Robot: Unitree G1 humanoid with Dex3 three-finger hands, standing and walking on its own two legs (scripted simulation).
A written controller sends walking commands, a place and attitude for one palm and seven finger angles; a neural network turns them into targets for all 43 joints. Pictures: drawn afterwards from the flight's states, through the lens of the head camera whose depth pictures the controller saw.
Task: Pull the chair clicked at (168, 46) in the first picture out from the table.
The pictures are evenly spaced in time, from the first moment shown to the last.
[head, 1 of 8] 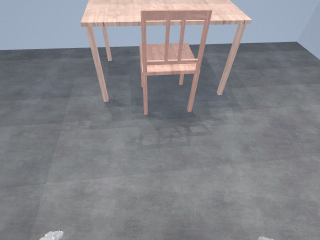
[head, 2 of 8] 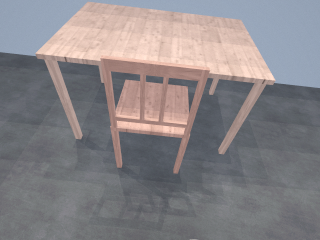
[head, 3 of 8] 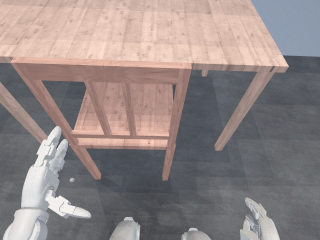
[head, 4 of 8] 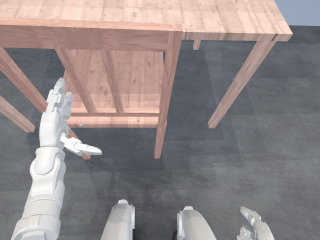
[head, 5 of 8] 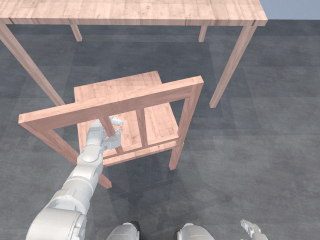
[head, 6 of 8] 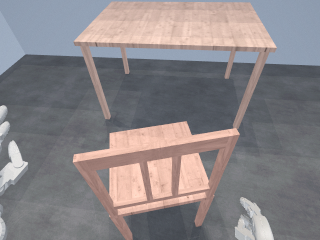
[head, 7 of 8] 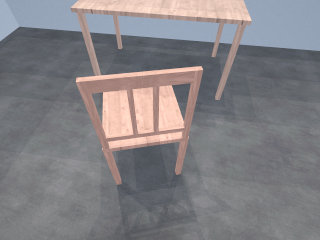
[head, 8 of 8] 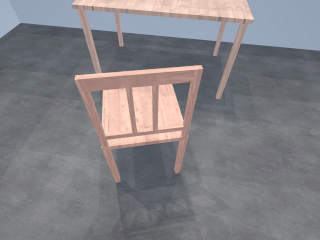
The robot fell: no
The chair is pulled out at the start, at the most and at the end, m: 0.00 0.65 0.65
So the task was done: yes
